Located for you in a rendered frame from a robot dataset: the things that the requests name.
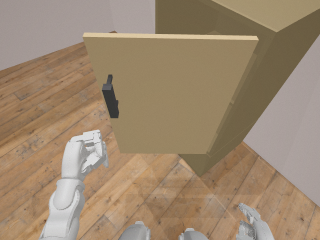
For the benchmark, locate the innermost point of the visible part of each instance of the robot right shin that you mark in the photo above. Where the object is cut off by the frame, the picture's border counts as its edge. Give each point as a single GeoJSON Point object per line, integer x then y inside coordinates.
{"type": "Point", "coordinates": [189, 229]}

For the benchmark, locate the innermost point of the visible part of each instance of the robot right hand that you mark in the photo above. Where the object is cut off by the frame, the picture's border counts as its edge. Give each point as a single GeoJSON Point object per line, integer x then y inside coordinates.
{"type": "Point", "coordinates": [259, 229]}

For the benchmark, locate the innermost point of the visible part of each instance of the cupboard door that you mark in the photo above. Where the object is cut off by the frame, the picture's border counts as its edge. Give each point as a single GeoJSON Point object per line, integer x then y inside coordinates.
{"type": "Point", "coordinates": [172, 89]}

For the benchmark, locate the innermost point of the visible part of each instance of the handle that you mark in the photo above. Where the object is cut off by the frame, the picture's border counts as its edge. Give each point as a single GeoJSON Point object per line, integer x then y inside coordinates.
{"type": "Point", "coordinates": [110, 99]}

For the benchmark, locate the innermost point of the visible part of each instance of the robot left forearm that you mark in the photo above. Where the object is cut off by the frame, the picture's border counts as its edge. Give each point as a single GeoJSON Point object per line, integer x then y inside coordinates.
{"type": "Point", "coordinates": [65, 206]}

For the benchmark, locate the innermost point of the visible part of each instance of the robot left hand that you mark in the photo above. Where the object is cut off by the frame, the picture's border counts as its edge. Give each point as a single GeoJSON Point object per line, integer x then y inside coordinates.
{"type": "Point", "coordinates": [75, 155]}

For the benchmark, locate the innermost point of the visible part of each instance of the right robot thigh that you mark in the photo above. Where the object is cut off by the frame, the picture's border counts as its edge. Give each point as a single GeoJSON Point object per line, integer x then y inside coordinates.
{"type": "Point", "coordinates": [192, 235]}

